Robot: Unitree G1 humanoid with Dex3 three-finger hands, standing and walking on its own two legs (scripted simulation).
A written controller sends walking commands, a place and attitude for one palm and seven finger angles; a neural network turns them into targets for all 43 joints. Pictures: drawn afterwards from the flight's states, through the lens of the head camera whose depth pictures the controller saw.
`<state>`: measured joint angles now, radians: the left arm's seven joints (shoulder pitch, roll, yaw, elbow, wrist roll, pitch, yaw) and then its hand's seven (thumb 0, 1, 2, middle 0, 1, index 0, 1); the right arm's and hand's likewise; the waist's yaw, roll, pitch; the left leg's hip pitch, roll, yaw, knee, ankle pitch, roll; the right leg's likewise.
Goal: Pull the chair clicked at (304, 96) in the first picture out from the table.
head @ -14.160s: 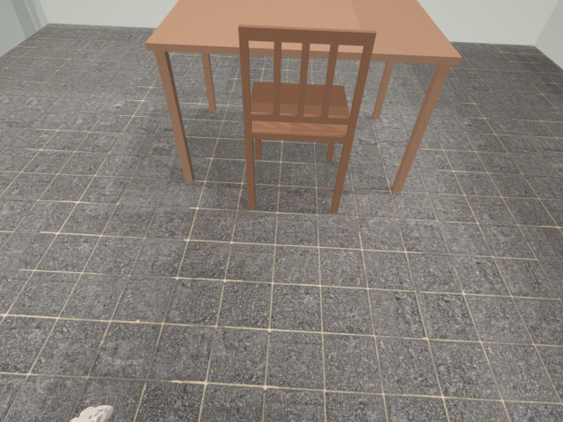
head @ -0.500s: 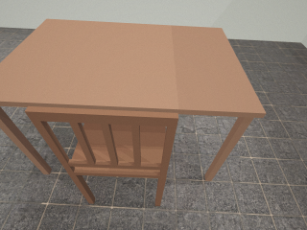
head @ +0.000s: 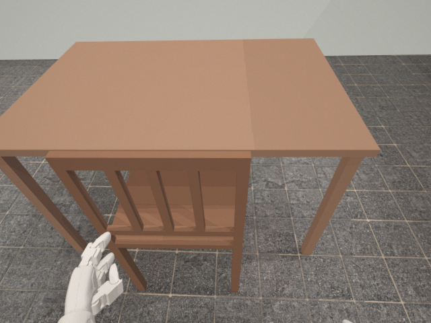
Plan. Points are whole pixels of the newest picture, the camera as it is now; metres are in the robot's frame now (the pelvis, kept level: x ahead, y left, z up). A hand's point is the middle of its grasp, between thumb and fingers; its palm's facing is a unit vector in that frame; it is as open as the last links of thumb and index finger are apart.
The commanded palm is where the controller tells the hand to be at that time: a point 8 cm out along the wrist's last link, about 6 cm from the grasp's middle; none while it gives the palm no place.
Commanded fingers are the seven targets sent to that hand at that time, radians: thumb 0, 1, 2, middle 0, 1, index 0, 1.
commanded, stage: raise the hand toward the chair's back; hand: left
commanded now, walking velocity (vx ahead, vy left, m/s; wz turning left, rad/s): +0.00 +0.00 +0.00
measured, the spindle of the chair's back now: (162, 202) +0.44 +0.15 -0.09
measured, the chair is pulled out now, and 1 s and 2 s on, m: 0.00 0.00 0.00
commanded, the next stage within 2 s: aim the fingers beside a spindle in 1.90 s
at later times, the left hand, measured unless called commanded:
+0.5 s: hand (142, 291) +0.20 +0.15 -0.03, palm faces -0.13 -0.99 -0.07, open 11.7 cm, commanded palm +0.16 +0.22 -0.04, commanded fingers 0.00 0.06 0.54 -0.12 -0.17 -0.12 -0.17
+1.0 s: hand (122, 282) +0.22 +0.19 -0.03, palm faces -0.04 -1.00 -0.04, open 15.8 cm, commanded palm +0.19 +0.25 -0.03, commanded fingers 0.00 -0.50 0.30 -0.06 -0.08 -0.06 -0.08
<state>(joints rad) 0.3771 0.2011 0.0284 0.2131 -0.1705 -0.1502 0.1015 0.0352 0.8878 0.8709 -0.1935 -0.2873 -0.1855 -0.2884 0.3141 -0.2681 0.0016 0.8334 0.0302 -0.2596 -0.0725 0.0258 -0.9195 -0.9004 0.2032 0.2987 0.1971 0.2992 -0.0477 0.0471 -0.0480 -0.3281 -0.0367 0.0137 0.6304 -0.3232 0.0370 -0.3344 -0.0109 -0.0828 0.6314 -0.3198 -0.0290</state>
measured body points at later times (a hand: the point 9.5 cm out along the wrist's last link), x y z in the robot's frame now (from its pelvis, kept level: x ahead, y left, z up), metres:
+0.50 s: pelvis -0.02 -0.01 -0.10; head +0.06 -0.01 +0.35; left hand +0.20 +0.20 -0.03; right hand +0.21 -0.21 -0.18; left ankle +0.00 +0.10 -0.72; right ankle +0.01 -0.10 -0.73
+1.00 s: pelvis -0.01 +0.01 -0.07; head +0.07 +0.03 +0.37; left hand +0.21 +0.24 -0.02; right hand +0.18 -0.25 -0.14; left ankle +0.00 +0.10 -0.73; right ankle +0.01 -0.10 -0.72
